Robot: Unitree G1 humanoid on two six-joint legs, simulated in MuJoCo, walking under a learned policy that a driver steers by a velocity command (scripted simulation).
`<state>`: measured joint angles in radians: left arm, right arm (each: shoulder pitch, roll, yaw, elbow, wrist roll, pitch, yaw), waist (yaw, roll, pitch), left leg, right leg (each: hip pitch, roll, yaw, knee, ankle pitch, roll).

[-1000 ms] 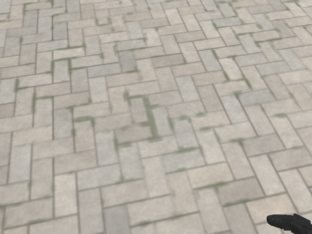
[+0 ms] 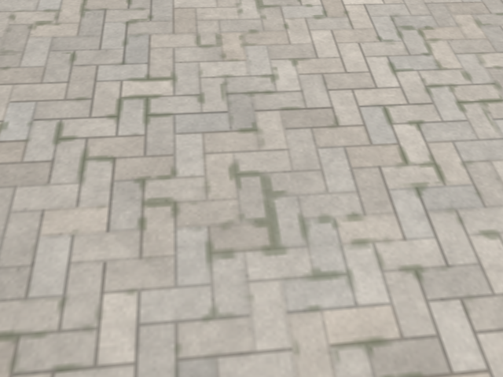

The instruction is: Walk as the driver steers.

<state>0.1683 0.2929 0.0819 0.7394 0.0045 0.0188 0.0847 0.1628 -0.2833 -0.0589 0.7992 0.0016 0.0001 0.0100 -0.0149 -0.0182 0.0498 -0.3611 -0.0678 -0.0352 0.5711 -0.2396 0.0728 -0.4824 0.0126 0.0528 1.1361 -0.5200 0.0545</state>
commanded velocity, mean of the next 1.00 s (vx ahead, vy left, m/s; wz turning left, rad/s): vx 0.37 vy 0.00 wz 0.15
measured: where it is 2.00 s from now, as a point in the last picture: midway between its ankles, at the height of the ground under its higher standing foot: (210, 311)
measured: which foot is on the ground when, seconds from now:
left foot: down 0.00-0.34, up 0.36-0.74, down 0.76-1.00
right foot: up 0.00-0.32, down 0.34-0.78, up 0.80-1.00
